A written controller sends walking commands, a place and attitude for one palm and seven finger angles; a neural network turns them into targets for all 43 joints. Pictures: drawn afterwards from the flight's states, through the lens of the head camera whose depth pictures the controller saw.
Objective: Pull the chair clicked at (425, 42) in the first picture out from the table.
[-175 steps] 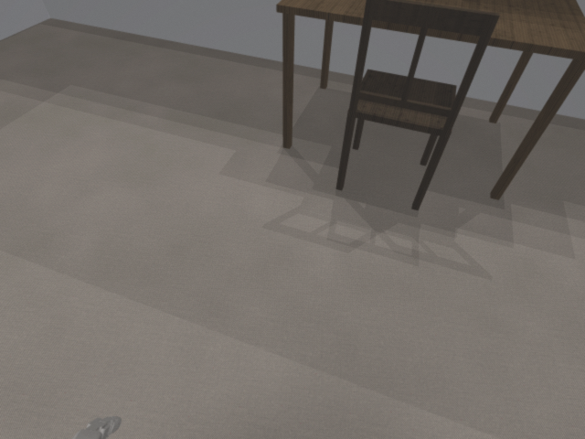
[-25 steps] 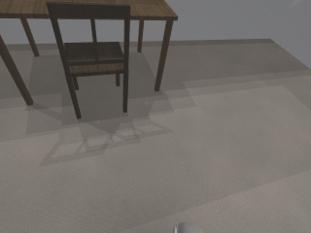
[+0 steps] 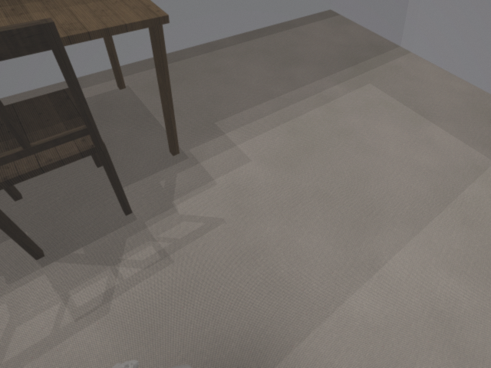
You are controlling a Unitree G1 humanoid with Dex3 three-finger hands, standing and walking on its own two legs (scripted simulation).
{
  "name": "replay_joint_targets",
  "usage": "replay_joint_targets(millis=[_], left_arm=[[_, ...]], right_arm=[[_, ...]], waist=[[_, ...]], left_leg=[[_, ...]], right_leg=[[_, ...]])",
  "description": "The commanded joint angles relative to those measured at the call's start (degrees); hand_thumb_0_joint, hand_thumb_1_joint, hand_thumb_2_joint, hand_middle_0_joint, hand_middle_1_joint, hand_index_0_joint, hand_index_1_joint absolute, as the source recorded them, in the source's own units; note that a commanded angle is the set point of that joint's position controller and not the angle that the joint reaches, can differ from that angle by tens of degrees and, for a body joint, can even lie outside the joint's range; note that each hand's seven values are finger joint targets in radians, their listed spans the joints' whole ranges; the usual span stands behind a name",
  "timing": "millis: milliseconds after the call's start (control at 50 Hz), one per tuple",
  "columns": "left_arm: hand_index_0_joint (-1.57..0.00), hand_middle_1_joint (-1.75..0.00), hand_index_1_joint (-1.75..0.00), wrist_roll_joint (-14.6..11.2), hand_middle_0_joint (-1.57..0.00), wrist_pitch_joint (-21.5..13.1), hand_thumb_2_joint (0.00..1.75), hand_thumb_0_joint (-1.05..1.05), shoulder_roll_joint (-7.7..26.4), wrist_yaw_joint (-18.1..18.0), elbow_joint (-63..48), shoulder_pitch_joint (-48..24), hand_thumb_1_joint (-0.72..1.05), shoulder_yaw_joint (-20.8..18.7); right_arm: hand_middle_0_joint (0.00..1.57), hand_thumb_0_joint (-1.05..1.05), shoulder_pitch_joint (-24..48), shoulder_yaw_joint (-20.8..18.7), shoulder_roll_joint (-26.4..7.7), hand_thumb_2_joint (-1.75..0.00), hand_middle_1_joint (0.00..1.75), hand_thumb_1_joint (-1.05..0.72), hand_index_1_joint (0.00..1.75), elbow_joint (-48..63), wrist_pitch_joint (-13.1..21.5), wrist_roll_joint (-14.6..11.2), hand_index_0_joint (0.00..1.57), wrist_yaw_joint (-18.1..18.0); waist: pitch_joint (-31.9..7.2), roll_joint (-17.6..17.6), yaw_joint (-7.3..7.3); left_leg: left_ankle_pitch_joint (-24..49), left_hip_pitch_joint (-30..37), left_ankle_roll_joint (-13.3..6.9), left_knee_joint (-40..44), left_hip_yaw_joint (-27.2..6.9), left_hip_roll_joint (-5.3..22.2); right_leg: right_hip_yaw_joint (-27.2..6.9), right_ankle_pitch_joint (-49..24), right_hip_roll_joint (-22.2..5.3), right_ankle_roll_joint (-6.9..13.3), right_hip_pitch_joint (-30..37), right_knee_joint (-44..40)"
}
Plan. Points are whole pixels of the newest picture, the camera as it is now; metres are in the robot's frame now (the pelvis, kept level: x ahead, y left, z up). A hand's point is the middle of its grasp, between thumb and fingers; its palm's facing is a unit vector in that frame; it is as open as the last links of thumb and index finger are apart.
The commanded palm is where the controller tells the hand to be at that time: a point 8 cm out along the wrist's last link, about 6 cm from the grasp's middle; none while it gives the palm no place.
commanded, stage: walk to a spot facing it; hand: left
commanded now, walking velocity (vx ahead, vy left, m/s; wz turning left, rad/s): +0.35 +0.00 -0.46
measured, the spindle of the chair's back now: (2, 111) +0.71 +0.67 -0.08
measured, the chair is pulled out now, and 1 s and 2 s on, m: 0.00 0.00 0.00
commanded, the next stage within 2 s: none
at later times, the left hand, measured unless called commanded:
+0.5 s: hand (122, 257) +0.34 +0.27 -0.15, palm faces -0.22 -0.95 -0.20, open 7.4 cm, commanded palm none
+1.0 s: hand (192, 193) +0.52 +0.14 -0.14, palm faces -0.52 -0.81 -0.25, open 7.4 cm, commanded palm none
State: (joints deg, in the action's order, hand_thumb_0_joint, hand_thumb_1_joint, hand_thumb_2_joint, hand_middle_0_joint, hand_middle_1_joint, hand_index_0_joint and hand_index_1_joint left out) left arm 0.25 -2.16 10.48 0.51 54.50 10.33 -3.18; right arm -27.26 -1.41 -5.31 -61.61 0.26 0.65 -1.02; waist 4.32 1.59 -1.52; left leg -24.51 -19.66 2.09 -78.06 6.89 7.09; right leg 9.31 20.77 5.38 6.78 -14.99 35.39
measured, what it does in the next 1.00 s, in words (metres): walks ahead, turning right: left foot, then right foot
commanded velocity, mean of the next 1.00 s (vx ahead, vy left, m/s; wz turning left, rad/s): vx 0.11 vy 0.00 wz -0.58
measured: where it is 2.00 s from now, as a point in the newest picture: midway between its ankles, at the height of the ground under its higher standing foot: (221, 320)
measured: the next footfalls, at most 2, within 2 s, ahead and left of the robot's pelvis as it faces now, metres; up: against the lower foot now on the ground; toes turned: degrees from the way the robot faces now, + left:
left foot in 0.28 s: +0.31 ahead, +0.20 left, +0.00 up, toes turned +1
right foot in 0.72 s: +0.36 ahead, -0.09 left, +0.00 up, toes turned -34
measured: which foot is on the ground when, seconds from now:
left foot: up 0.00-0.26, down 0.28-0.72, up 0.74-1.00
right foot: down 0.00-0.28, up 0.30-0.70, down 0.72-1.00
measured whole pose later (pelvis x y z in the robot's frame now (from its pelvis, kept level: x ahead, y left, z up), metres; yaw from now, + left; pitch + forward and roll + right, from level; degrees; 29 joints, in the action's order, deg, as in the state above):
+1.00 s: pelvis +0.33 +0.03 +0.02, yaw -34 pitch +1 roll +1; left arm 1.1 1.4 11.2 -0.2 51.5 8.9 -2.9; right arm -8.1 -2.2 -12.1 -51.0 -3.0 1.4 -0.8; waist 5.1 -1.4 -0.4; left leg -22.6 -28.7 5.3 -58.5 2.4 6.8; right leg 1.0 10.4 2.2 3.3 -20.2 29.9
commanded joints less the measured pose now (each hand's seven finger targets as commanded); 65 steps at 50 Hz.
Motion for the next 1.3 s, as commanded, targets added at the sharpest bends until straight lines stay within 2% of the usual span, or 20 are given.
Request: replay_joint_targets(millis=[0,40,180,220,240,260,280,360,520,620,660,680,700,720,840,1100,1120,1140,1160,1280], left_arm=[[-0.20,-0.30,-0.30,0.83,-0.20,-1.74,0.90,0.00,7.61,-1.56,-0.09,5.88,0.90,-1.56],[-0.20,-0.30,-0.30,1.28,-0.20,-2.12,0.90,0.00,8.18,-1.23,-0.79,3.62,0.90,-1.88],[-0.20,-0.30,-0.30,1.06,-0.20,-1.61,0.90,0.00,10.98,-0.55,0.65,9.62,0.90,-2.58],[-0.20,-0.30,-0.30,0.58,-0.20,-1.33,0.90,0.00,11.88,-0.69,-0.18,8.71,0.90,-2.92],[-0.20,-0.30,-0.30,0.11,-0.20,-1.32,0.90,0.00,10.43,-0.63,-0.93,8.41,0.90,-2.88],[-0.20,-0.30,-0.30,-0.71,-0.20,-1.36,0.90,0.00,6.52,0.08,-2.08,10.09,0.90,-2.31],[-0.20,-0.30,-0.30,-0.39,-0.20,-1.73,0.90,0.00,6.74,0.12,-3.12,8.29,0.90,-1.60],[-0.20,-0.30,-0.30,0.95,-0.20,0.47,0.90,0.00,5.91,1.36,-3.68,2.72,0.90,-2.16],[-0.20,-0.30,-0.30,1.11,-0.20,4.39,0.90,0.00,2.44,2.15,-6.02,2.14,0.90,-2.28],[-0.20,-0.30,-0.30,1.30,-0.20,3.18,0.90,0.00,3.43,1.73,-7.83,-1.01,0.90,-2.35],[-0.20,-0.30,-0.30,1.34,-0.20,1.99,0.90,0.00,6.52,1.27,-6.13,6.20,0.90,-2.87],[-0.20,-0.30,-0.30,1.80,-0.20,0.84,0.90,0.00,12.51,0.60,-4.94,10.89,0.90,-3.94],[-0.20,-0.30,-0.30,1.06,-0.20,0.36,0.90,0.00,18.84,-0.06,-4.27,14.67,0.90,-5.32],[-0.20,-0.30,-0.30,-0.13,-0.20,1.07,0.90,0.00,19.70,-0.94,-3.95,15.06,0.90,-5.25],[-0.20,-0.30,-0.30,0.49,-0.20,1.96,0.90,0.00,11.76,-1.88,-7.63,-1.53,0.90,-2.85],[-0.20,-0.30,-0.30,0.73,-0.20,3.95,0.90,0.00,12.79,-1.06,-8.09,-2.30,0.90,-3.52],[-0.20,-0.30,-0.30,0.32,-0.20,4.23,0.90,0.00,10.68,-0.98,-8.91,-2.81,0.90,-3.15],[-0.20,-0.30,-0.30,-0.31,-0.20,4.41,0.90,0.00,7.09,-0.36,-10.11,-1.45,0.90,-2.53],[-0.20,-0.30,-0.30,0.68,-0.20,4.46,0.90,0.00,7.95,-0.05,-10.45,-1.76,0.90,-2.76],[-0.20,-0.30,-0.30,1.24,-0.20,5.09,0.90,0.00,8.00,1.30,-6.33,2.62,0.90,-3.79]], right_arm=[[0.20,0.00,6.10,-2.13,-7.14,-0.90,0.30,-0.90,0.30,8.96,1.87,0.85,0.20,0.18],[0.20,0.00,5.66,-2.14,-6.23,-0.90,0.30,-0.90,0.30,9.28,1.21,0.62,0.20,0.56],[0.20,0.00,17.62,-1.81,-8.70,-0.90,0.30,-0.90,0.30,13.48,3.33,0.79,0.20,1.92],[0.20,0.00,11.61,-2.43,-12.03,-0.90,0.30,-0.90,0.30,11.73,3.99,0.99,0.20,1.05],[0.20,0.00,3.98,-3.70,-16.59,-0.90,0.30,-0.90,0.30,9.63,4.26,1.45,0.20,0.37],[0.20,0.00,-3.84,-5.75,-24.66,-0.90,0.30,-0.90,0.30,8.22,4.44,2.28,0.20,0.10],[0.20,0.00,-5.99,-4.84,-24.89,-0.90,0.30,-0.90,0.30,7.57,3.65,1.47,0.20,0.17],[0.20,0.00,9.67,-2.32,-14.16,-0.90,0.30,-0.90,0.30,9.58,4.23,1.21,0.20,0.24],[0.20,0.00,14.18,-3.57,-14.31,-0.90,0.30,-0.90,0.30,10.00,2.82,0.91,0.20,0.15],[0.20,0.00,12.06,-4.94,-16.90,-0.90,0.30,-0.90,0.30,9.84,1.61,1.13,0.20,0.44],[0.20,0.00,12.20,-5.06,-17.62,-0.90,0.30,-0.90,0.30,10.56,1.11,0.94,0.20,0.68],[0.20,0.00,10.07,-4.43,-15.13,-0.90,0.30,-0.90,0.30,11.29,0.71,0.48,0.20,1.31],[0.20,0.00,10.15,-3.21,-11.07,-0.90,0.30,-0.90,0.30,13.66,0.65,0.30,0.20,1.28],[0.20,0.00,12.01,-3.07,-12.75,-0.90,0.30,-0.90,0.30,14.56,-0.20,-0.33,0.20,0.14],[0.20,0.00,12.86,-2.58,-12.37,-0.90,0.30,-0.90,0.30,11.98,-2.26,0.60,0.20,-0.15],[0.20,0.00,12.52,-2.54,-11.49,-0.90,0.30,-0.90,0.30,13.80,-0.95,-0.41,0.20,-0.69],[0.20,0.00,9.78,-2.89,-13.56,-0.90,0.30,-0.90,0.30,13.10,-0.34,-0.28,0.20,-1.02],[0.20,0.00,10.60,-3.94,-19.11,-0.90,0.30,-0.90,0.30,14.02,0.03,0.58,0.20,-0.99],[0.20,0.00,12.92,-4.24,-21.62,-0.90,0.30,-0.90,0.30,15.39,-0.47,0.68,0.20,-0.86],[0.20,0.00,17.82,-2.78,-14.62,-0.90,0.30,-0.90,0.30,16.18,0.55,0.52,0.20,-1.28]], waist=[[2.21,-1.57,0.01],[2.42,0.29,-2.06],[-1.99,9.17,2.82],[-7.59,6.62,-0.67],[-13.67,1.00,-4.14],[-22.50,-16.50,-6.89],[-23.57,-16.90,-7.03],[-2.42,-10.68,-0.68],[0.32,-13.07,2.33],[-3.16,-10.31,0.63],[-8.38,-6.32,4.65],[-12.71,6.70,6.78],[-17.24,19.07,7.53],[-19.60,14.45,7.60],[-10.40,4.88,0.54],[-9.37,7.84,-0.09],[-10.37,1.81,-1.35],[-9.25,-15.33,-0.85],[-5.96,-18.65,-0.39],[-5.36,-10.06,2.45]], left_leg=[[3.56,-14.85,1.42,4.20,-5.56,4.40],[5.18,-10.65,2.40,14.16,-3.87,4.20],[13.52,-4.37,1.33,40.68,1.94,-2.26],[16.44,8.76,0.58,49.04,3.18,-3.82],[22.52,25.45,-1.03,50.04,-2.16,2.01],[31.98,40.20,-8.15,49.71,-23.71,21.47],[35.35,39.58,-11.45,54.06,-29.51,26.61],[26.89,13.32,-6.81,60.18,-9.86,19.12],[21.72,5.22,-5.91,62.18,8.97,14.39],[31.86,13.98,-5.48,52.71,10.24,15.97],[38.09,12.84,-2.49,36.88,12.08,14.12],[22.15,-0.02,0.45,21.36,12.75,9.96],[-12.28,-15.01,3.48,3.60,7.37,-0.81],[-14.04,-14.46,2.64,0.55,-3.13,0.52],[1.36,-9.00,3.66,10.77,-4.83,1.86],[7.42,7.80,1.54,47.85,-3.73,-4.69],[9.82,14.96,0.45,56.03,-6.81,-0.99],[9.13,18.91,-3.85,64.13,-22.72,13.87],[11.97,12.59,-8.17,65.83,-27.26,22.12],[30.31,13.94,-6.41,59.49,-4.17,10.52]], right_leg=[[-21.50,-27.81,-20.48,6.40,0.69,-20.37],[-15.85,-27.06,-16.92,5.36,-5.18,-20.06],[-16.85,-34.14,-12.26,1.32,5.89,-11.57],[-16.81,-40.02,-11.33,-0.63,5.93,-1.14],[-15.49,-33.94,-9.57,-3.10,-2.68,10.54],[-8.30,0.22,-2.16,-6.24,-17.05,31.08],[-12.00,13.97,-3.26,-5.82,-20.35,42.85],[-10.56,1.82,-11.41,-7.43,-22.63,43.92],[-3.53,-7.27,-11.79,-9.74,-15.60,19.22],[-1.04,-7.53,-9.19,-8.49,-10.88,5.96],[0.14,-12.03,-6.54,-6.86,2.13,-3.36],[-10.94,-26.62,-14.27,-3.52,16.15,-6.42],[-34.36,-53.60,-28.83,4.00,23.08,-8.92],[-32.92,-54.58,-30.69,6.97,21.85,-10.63],[-19.91,-35.57,-19.35,2.09,3.41,-13.93],[-28.40,-20.24,-14.49,-0.47,-4.17,-10.77],[-25.44,-14.83,-10.71,-3.29,-9.38,-5.74],[-17.05,1.25,-2.17,-7.39,-20.28,6.95],[-11.96,12.11,-2.48,-9.28,-22.06,20.44],[-10.31,-0.26,-6.29,-11.73,-21.58,37.18]])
